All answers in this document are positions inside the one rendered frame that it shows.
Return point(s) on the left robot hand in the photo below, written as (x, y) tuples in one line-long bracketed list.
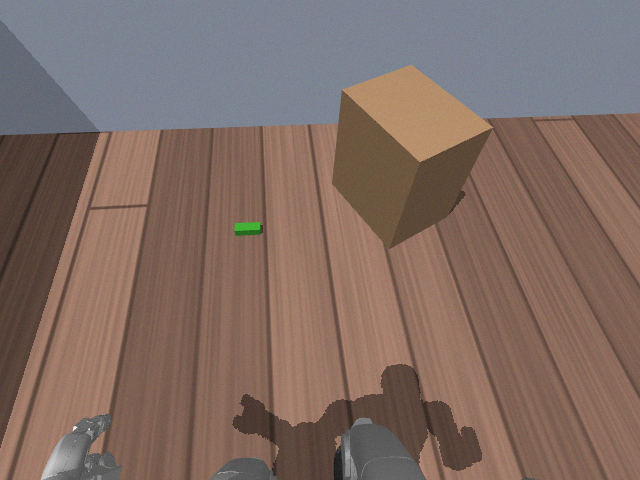
[(70, 456)]

